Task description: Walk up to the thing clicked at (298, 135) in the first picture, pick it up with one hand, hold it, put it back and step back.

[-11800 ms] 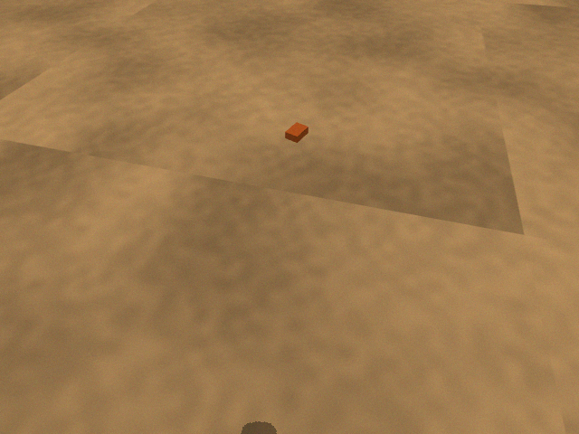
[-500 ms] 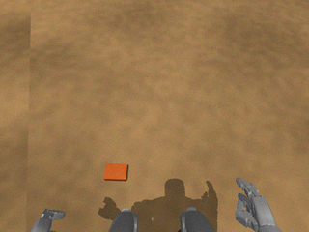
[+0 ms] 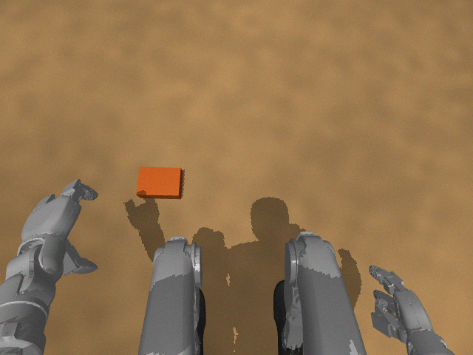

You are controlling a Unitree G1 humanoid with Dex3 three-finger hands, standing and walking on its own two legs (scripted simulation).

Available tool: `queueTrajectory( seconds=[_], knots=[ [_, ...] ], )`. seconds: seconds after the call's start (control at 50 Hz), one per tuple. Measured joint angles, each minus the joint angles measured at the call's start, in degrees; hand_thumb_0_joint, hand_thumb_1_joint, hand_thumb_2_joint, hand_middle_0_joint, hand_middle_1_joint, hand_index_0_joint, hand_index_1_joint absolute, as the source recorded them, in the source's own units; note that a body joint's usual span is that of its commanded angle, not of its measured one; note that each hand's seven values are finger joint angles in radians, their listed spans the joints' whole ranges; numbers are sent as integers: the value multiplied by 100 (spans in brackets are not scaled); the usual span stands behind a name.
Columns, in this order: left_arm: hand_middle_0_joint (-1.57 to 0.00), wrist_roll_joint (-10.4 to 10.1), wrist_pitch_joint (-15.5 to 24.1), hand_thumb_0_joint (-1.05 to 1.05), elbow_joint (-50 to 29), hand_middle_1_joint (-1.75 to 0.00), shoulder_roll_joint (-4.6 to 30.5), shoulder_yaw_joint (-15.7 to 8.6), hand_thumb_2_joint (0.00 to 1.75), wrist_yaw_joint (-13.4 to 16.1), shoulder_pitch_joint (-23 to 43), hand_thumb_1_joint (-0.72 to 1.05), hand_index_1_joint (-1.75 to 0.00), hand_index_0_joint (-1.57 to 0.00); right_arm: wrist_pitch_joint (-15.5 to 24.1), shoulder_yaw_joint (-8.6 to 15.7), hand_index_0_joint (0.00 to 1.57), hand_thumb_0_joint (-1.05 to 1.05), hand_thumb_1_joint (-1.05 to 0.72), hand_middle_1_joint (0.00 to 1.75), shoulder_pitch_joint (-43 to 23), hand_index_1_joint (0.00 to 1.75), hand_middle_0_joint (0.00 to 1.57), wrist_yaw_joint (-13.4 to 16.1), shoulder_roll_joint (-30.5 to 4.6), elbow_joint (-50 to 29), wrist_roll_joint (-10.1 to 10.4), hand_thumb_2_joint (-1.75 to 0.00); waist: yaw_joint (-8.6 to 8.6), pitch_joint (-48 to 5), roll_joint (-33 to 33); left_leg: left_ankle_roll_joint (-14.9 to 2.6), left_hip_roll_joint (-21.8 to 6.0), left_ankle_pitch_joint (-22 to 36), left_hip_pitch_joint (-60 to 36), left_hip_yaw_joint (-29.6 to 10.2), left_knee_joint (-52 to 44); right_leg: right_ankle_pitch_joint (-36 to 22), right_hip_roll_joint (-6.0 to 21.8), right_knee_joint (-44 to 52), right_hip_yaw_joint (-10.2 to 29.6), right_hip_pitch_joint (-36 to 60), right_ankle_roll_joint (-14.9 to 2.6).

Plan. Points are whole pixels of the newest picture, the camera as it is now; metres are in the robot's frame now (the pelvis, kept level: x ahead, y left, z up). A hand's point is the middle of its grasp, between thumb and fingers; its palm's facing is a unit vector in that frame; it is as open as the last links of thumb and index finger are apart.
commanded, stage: rise first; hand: left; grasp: from above
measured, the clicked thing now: (160, 183) +0.50 +0.23 -0.44
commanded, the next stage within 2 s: approach in 1.42 s
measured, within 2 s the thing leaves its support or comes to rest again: neither
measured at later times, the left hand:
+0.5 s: hand (106, 206) +0.40 +0.30 -0.25, palm faces -0.49 -0.11 -0.86, open 14.2 cm
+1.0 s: hand (118, 195) +0.43 +0.29 -0.30, palm faces -0.49 -0.02 -0.87, open 14.0 cm
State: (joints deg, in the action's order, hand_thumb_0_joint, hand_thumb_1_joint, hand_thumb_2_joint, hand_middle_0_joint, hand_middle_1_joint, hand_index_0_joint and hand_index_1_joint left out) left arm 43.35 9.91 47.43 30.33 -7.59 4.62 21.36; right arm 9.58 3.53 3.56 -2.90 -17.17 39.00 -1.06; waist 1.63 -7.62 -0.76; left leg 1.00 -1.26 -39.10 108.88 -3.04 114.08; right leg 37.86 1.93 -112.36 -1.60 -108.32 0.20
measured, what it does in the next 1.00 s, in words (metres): lowers itself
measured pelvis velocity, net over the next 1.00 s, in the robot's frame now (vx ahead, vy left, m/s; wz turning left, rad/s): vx -0.01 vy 0.01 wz -0.07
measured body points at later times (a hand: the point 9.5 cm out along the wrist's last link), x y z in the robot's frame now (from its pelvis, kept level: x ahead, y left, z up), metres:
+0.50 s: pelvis -0.02 +0.01 -0.09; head +0.20 +0.06 +0.30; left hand +0.42 +0.30 -0.20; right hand +0.05 -0.28 -0.21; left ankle +0.08 +0.13 -0.43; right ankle +0.08 -0.12 -0.43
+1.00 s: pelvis -0.01 +0.01 -0.13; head +0.24 +0.06 +0.25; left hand +0.45 +0.29 -0.25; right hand +0.05 -0.28 -0.24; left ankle +0.08 +0.13 -0.43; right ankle +0.08 -0.12 -0.43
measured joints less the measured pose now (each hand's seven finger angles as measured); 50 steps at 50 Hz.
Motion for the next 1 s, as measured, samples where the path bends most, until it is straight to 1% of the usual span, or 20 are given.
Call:
queueTrajectory(
  seconds=[0.06, 0.14, 0.26, 0.36, 0.44, 0.52, 0.56, 0.66, 0.8, 1.0],
  knots=[
    [-16, 326, 174, 0, 372, -102, 187, -4, 98, 41, 485, -56, -103, -15, -68, -26, 21, 1, -96, 30, 99, 30, 20, -32, 39, 122, -45, -91, 55, 73, 8, 17, -2, 40, 381, -66, 359, -60, -14, -322, -42, -363, -16],
    [-16, 715, 396, 0, 852, -101, 409, -20, 99, 123, 995, -54, -102, -14, -171, -60, 21, 1, -95, 30, 246, 30, 20, -70, 81, 243, -89, -91, 186, 156, 21, 10, -3, 98, 759, -133, 729, -148, -32, -634, -82, -711, -11],
    [-13, 1273, 678, 0, 1425, -100, 659, -33, 101, 295, 1421, -52, -101, -11, -341, -91, 21, 1, -91, 30, 449, 30, 20, -140, 88, 345, -172, -90, 417, 221, 21, -48, 13, 138, 1173, -205, 1138, -218, -41, -941, -126, -1044, 48],
    [-10, 1772, 892, 0, 1823, -99, 778, -15, 103, 626, 1683, -52, -100, -9, -488, -146, 21, 1, -89, 30, 546, 30, 20, -220, 76, 424, -257, -89, 550, 226, 58, -96, 43, 125, 1434, -236, 1401, -202, -29, -1139, -140, -1234, 95],
    [-9, 2186, 941, 0, 2141, -97, 863, -3, 104, 946, 1894, -53, -98, -8, -609, -192, 21, 0, -89, 30, 542, 30, 20, -295, 83, 458, -336, -89, 635, 209, 92, -122, 72, 114, 1630, -240, 1583, -175, -12, -1300, -133, -1391, 121],
    [-9, 2471, 922, 0, 2488, -95, 945, 71, 104, 1206, 2153, -54, -96, -7, -668, -221, 21, 0, -90, 30, 468, 30, 20, -358, 104, 477, -424, -90, 699, 232, 115, -146, 97, 112, 1801, -244, 1751, -156, 2, -1457, -125, -1534, 150],
    [-9, 2581, 916, 0, 2623, -95, 983, 93, 104, 1294, 2268, -54, -96, -7, -681, -233, 21, 0, -90, 30, 424, 30, 20, -385, 122, 473, -469, -90, 721, 249, 124, -154, 102, 110, 1884, -252, 1827, -153, 2, -1525, -128, -1606, 159],
    [-9, 2784, 904, 0, 2822, -93, 1035, 166, 103, 1429, 2495, -53, -94, -8, -683, -255, 21, 0, -90, 30, 308, 30, 20, -427, 171, 470, -567, -90, 762, 336, 144, -158, 110, 83, 2019, -266, 1979, -125, 0, -1666, -130, -1731, 175],
    [-10, 3032, 970, 0, 2989, -94, 1096, 105, 101, 1583, 2643, -51, -94, -9, -734, -315, 21, 0, -91, 30, 236, 30, 20, -472, 197, 472, -660, -90, 815, 365, 155, -139, 101, -29, 2134, -298, 2137, -37, -19, -1818, -145, -1862, 175],
    [-12, 3294, 1134, 0, 3127, -92, 1295, -18, 98, 1770, 2734, -48, -92, -11, -836, -349, 21, 0, -91, 30, 209, 30, 20, -519, 171, 493, -795, -90, 904, 460, 207, -102, 101, -159, 2254, -352, 2354, 70, -34, -2023, -176, -1994, 159]
  ],
)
